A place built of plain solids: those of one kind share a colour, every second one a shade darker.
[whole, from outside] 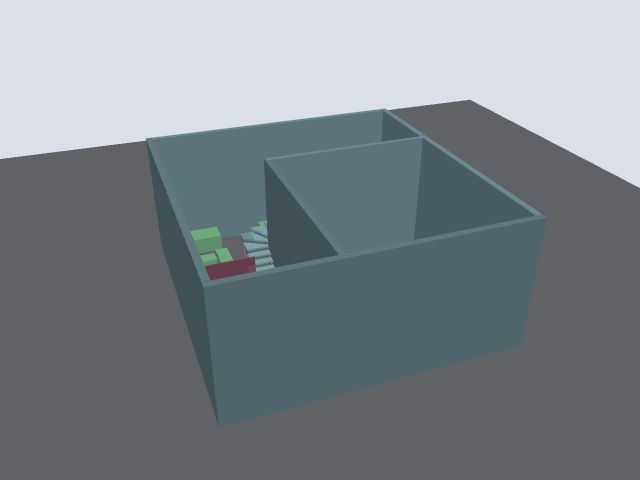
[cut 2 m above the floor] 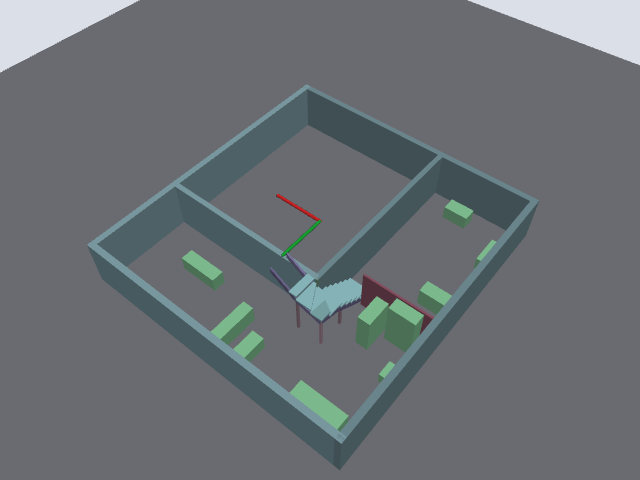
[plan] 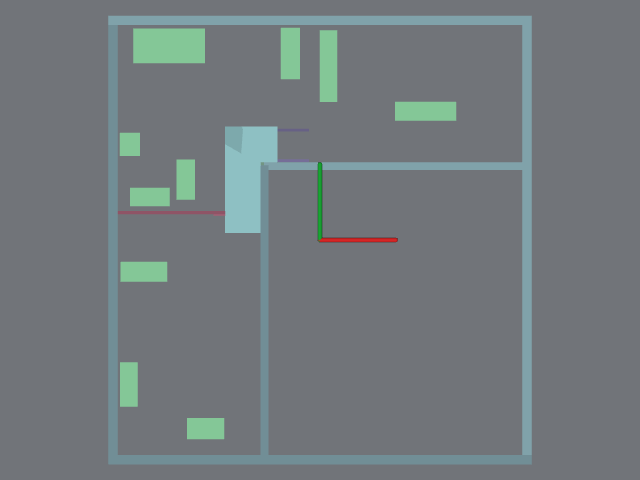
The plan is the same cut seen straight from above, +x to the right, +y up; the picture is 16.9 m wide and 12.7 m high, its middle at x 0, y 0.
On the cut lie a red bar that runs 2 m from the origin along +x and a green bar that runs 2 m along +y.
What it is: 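A barn, workshop or loft; a timber stair that turns on kite winders round a square newel, open at its outer side over a tall bay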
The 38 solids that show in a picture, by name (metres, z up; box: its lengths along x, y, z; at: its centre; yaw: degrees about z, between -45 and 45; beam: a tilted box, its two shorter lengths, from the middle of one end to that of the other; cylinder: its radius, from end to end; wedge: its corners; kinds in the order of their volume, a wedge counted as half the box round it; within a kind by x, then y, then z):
{
 "wall_1": {"box": [0.25, 11.88, 5.33], "at": [-5.48, 0.0, 2.62]},
 "wall_2": {"box": [0.21, 7.69, 5.33], "at": [-1.47, -1.86, 2.62]},
 "wall_3": {"box": [11.2, 0.25, 5.33], "at": [0.0, -5.81, 2.62]},
 "wall_4": {"box": [11.2, 0.25, 5.33], "at": [0.0, 5.81, 2.62]},
 "wall_5": {"box": [6.86, 0.21, 5.33], "at": [1.94, 1.95, 2.62]},
 "wall_6": {"box": [0.25, 11.88, 5.33], "at": [5.48, 0.0, 2.62]},
 "piece_1": {"box": [0.47, 1.18, 0.63], "at": [-5.06, -3.83, 0.27]},
 "piece_2": {"box": [0.54, 0.62, 0.52], "at": [-5.03, 2.53, 0.21]},
 "piece_3": {"box": [1.24, 0.53, 0.81], "at": [-4.66, -0.84, 0.35]},
 "piece_4": {"box": [1.06, 0.49, 1.92], "at": [-4.5, 1.14, 0.91]},
 "piece_5": {"box": [1.9, 0.92, 0.77], "at": [-3.99, 5.13, 0.34]},
 "piece_6": {"box": [0.49, 1.07, 1.62], "at": [-3.55, 1.6, 0.76]},
 "piece_7": {"box": [0.99, 0.57, 0.63], "at": [-3.03, -4.99, 0.26]},
 "piece_8": {"box": [0.52, 1.37, 0.62], "at": [-0.78, 4.93, 0.26]},
 "piece_9": {"box": [0.46, 1.9, 0.77], "at": [0.23, 4.6, 0.34]},
 "piece_10": {"box": [1.62, 0.5, 0.67], "at": [2.79, 3.41, 0.28]},
 "part_1": {"box": [2.87, 0.09, 1.8], "at": [-3.94, 0.72, 0.85]},
 "part_2": {"box": [0.32, 0.05, 1.4], "at": [-2.66, 0.67, 0.65]},
 "tread_1": {"wedge": [[-2.51, 1.91, 1.33], [-2.51, 1.91, 1.4], [-2.51, 2.58, 1.33], [-2.51, 2.58, 1.4], [-1.56, 1.91, 1.33], [-1.56, 1.91, 1.4], [-1.56, 2.03, 1.33], [-1.56, 2.03, 1.4]]},
 "tread_2": {"wedge": [[-2.51, 2.54, 1.53], [-2.51, 2.54, 1.6], [-2.51, 3.0, 1.53], [-2.51, 3.0, 1.6], [-2.09, 2.29, 1.53], [-2.09, 2.29, 1.6], [-2.03, 3.0, 1.53], [-2.03, 3.0, 1.6]]},
 "tread_3": {"wedge": [[-2.09, 2.29, 1.53], [-2.09, 2.29, 1.6], [-2.03, 3.0, 1.53], [-2.03, 3.0, 1.6], [-1.56, 1.99, 1.53], [-1.56, 1.99, 1.6], [-1.48, 2.05, 1.53], [-1.48, 2.05, 1.6]]},
 "tread_4": {"wedge": [[-2.07, 3.0, 1.73], [-2.07, 3.0, 1.8], [-1.52, 2.05, 1.73], [-1.52, 2.05, 1.8], [-1.41, 2.05, 1.73], [-1.41, 2.05, 1.8], [-1.41, 3.0, 1.73], [-1.41, 3.0, 1.8]]},
 "tread_5": {"box": [0.95, 0.32, 0.07], "at": [-2.04, 0.34, 0.16]},
 "tread_6": {"box": [0.95, 0.32, 0.07], "at": [-2.04, 0.63, 0.37]},
 "tread_7": {"box": [0.95, 0.32, 0.07], "at": [-2.04, 0.92, 0.57]},
 "tread_8": {"box": [0.95, 0.32, 0.07], "at": [-2.04, 1.21, 0.77]},
 "tread_9": {"box": [0.95, 0.32, 0.07], "at": [-2.04, 1.5, 0.97]},
 "tread_10": {"box": [0.95, 0.32, 0.07], "at": [-2.04, 1.78, 1.17]},
 "tread_11": {"box": [0.32, 0.95, 0.07], "at": [-1.28, 2.53, 1.97]},
 "carriage_1": {"wedge": [[-2.45, 0.36, -0.2], [-2.45, 0.36, 0.03], [-2.45, 1.91, 0.85], [-2.45, 1.91, 1.08], [-2.38, 0.36, -0.2], [-2.38, 0.36, 0.03], [-2.38, 1.91, 0.85], [-2.38, 1.91, 1.08]]},
 "carriage_2": {"wedge": [[-2.45, 1.91, 0.92], [-2.45, 1.91, 1.12], [-2.45, 2.91, 1.24], [-2.45, 2.91, 1.44], [-2.38, 1.91, 0.92], [-2.38, 1.91, 1.12], [-2.38, 2.91, 1.24], [-2.38, 2.91, 1.44]]},
 "carriage_3": {"wedge": [[-2.42, 2.87, 1.19], [-2.42, 2.87, 1.39], [-2.42, 2.94, 1.19], [-2.42, 2.94, 1.39], [-1.44, 2.87, 1.49], [-1.44, 2.87, 1.69], [-1.44, 2.94, 1.49], [-1.44, 2.94, 1.69]]},
 "carriage_4": {"wedge": [[-1.44, 2.06, 1.48], [-1.44, 2.06, 1.71], [-1.44, 2.13, 1.48], [-1.44, 2.13, 1.71], [-0.29, 2.06, 2.27], [-0.29, 2.06, 2.49], [-0.29, 2.13, 2.27], [-0.29, 2.13, 2.49]]},
 "carriage_5": {"wedge": [[-1.44, 2.87, 1.48], [-1.44, 2.87, 1.71], [-1.44, 2.94, 1.48], [-1.44, 2.94, 1.71], [-0.29, 2.87, 2.27], [-0.29, 2.87, 2.49], [-0.29, 2.94, 2.27], [-0.29, 2.94, 2.49]]},
 "newel_1": {"box": [0.09, 0.09, 5.33], "at": [-1.53, 2.02, 2.62]},
 "post_1": {"box": [0.09, 0.09, 1.18], "at": [-2.41, 1.87, 0.54]},
 "post_2": {"box": [0.09, 0.09, 1.58], "at": [-2.41, 2.9, 0.74]},
 "post_3": {"box": [0.09, 0.09, 1.78], "at": [-1.4, 2.9, 0.84]}
}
